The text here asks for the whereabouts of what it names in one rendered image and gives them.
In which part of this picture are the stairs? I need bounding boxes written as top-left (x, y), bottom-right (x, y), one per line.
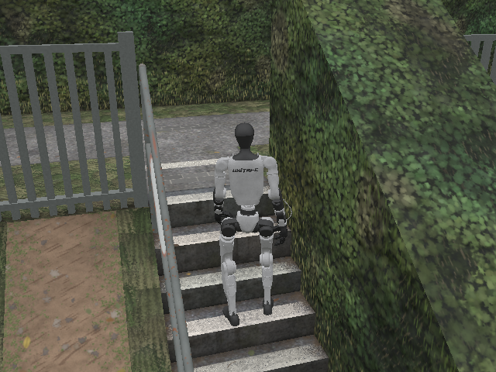
top-left (150, 194), bottom-right (329, 372)

